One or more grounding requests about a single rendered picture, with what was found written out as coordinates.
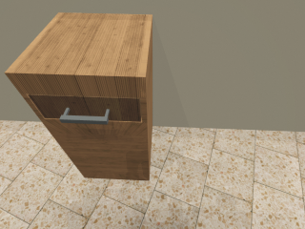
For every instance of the cabinet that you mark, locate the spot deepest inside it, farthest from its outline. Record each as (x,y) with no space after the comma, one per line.
(94,54)

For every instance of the drawer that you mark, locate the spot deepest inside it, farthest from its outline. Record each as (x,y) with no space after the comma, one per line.
(121,108)

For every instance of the handle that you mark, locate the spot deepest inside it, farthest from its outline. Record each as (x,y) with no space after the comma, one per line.
(84,119)

